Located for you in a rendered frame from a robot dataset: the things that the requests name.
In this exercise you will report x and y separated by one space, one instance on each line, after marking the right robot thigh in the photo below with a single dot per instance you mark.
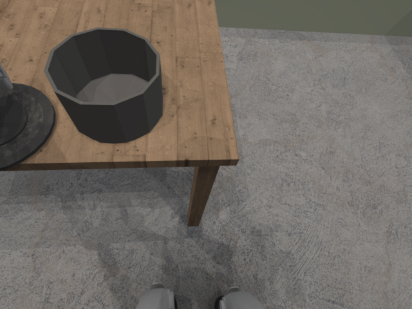
240 300

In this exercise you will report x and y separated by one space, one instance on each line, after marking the pot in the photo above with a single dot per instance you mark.
109 81

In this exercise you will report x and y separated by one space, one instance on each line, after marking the lid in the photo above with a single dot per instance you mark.
28 119

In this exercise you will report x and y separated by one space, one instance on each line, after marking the left robot hand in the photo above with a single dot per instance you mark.
5 82

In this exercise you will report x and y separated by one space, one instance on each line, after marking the table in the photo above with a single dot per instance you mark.
196 128

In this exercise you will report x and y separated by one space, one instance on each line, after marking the left robot thigh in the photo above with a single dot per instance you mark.
158 298

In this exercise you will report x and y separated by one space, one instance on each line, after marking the robot thigh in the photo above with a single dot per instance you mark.
240 300
158 298

